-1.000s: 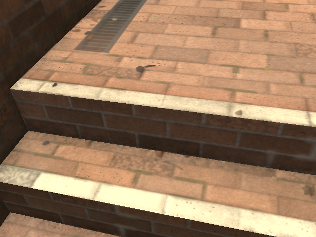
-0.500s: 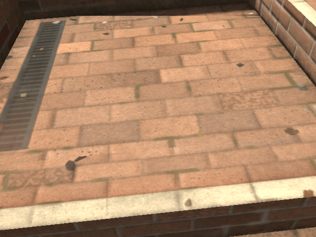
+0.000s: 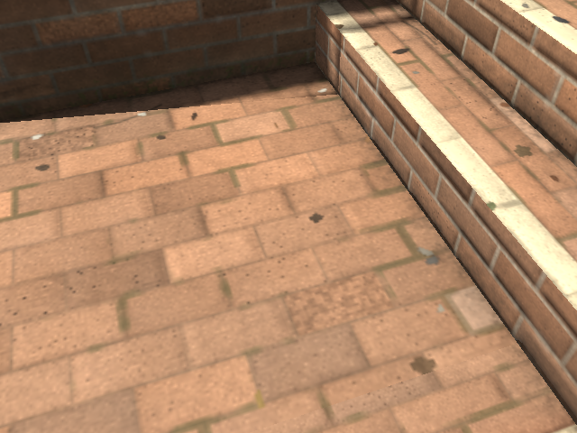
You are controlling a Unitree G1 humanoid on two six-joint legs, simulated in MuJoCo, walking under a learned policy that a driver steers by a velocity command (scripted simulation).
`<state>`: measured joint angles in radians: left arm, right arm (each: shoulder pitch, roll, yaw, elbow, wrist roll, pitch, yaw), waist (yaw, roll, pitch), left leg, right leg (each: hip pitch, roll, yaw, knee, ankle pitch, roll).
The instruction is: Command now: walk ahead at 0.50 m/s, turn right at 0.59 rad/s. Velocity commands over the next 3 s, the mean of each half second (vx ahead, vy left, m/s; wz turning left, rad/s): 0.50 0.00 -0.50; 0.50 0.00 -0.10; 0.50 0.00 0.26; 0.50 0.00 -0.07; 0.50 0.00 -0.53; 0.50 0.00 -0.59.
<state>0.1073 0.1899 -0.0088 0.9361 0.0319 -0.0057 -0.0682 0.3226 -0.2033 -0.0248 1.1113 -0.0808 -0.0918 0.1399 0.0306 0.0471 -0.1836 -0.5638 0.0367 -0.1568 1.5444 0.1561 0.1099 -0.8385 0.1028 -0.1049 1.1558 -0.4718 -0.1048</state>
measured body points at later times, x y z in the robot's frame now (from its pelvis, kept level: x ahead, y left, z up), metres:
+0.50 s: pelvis +0.25 +0.03 +0.18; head +0.23 +0.03 +0.63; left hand +0.36 +0.26 +0.04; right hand +0.38 -0.22 +0.08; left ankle +0.31 +0.11 -0.44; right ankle +0.11 -0.07 -0.41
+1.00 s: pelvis +0.52 -0.07 +0.29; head +0.54 -0.08 +0.74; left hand +0.70 +0.14 +0.18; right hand +0.49 -0.34 +0.17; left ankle +0.43 +0.08 -0.34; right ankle +0.54 -0.15 -0.44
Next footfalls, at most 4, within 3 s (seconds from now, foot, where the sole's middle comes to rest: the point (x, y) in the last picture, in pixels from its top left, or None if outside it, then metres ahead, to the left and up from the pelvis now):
0.36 left None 0.35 0.10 -0.48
0.88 right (403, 366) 0.58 -0.16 -0.48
1.42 left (327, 233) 0.92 -0.02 -0.48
2.08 right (400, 87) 1.23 -0.20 -0.28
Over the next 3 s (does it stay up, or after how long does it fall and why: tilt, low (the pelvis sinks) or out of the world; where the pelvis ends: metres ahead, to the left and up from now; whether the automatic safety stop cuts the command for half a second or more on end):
stays up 1.41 -0.01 0.39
